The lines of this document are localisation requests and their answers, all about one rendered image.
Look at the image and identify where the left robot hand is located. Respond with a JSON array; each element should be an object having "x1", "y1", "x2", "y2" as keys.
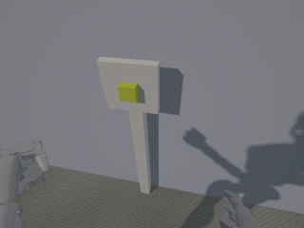
[{"x1": 0, "y1": 138, "x2": 49, "y2": 204}]

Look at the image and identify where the left robot forearm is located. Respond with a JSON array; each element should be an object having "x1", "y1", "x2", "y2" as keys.
[{"x1": 0, "y1": 202, "x2": 25, "y2": 228}]

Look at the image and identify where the panel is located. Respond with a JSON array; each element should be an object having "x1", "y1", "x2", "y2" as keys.
[{"x1": 96, "y1": 57, "x2": 160, "y2": 194}]

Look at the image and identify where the right robot hand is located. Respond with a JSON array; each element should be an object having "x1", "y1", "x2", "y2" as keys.
[{"x1": 219, "y1": 189, "x2": 257, "y2": 228}]

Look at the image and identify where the button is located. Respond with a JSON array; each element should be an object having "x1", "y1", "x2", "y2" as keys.
[{"x1": 117, "y1": 82, "x2": 139, "y2": 103}]

